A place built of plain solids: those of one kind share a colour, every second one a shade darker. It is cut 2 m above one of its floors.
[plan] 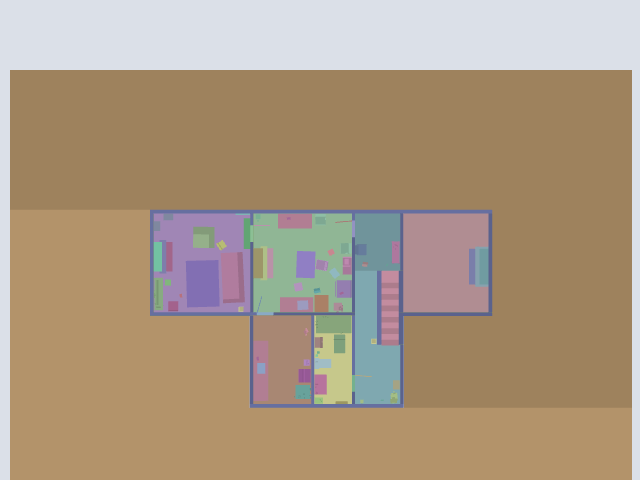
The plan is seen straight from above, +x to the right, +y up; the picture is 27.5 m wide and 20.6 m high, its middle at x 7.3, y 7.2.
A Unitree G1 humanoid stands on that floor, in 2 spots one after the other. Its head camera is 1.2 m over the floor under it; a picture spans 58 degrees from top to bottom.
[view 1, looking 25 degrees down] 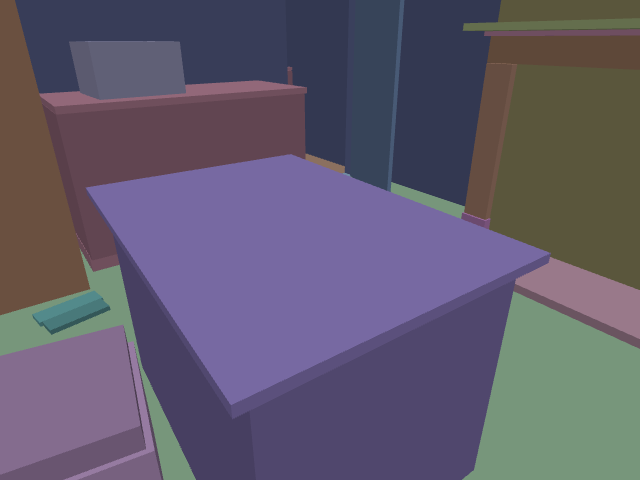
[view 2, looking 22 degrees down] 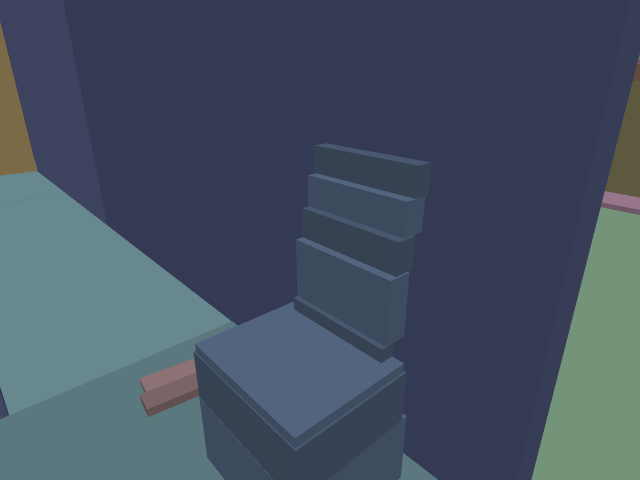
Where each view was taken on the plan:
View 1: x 7.28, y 7.12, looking -127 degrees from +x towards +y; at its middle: kitchen_table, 1.06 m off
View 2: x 9.72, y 7.58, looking -132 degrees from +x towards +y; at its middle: chair_ladder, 1.31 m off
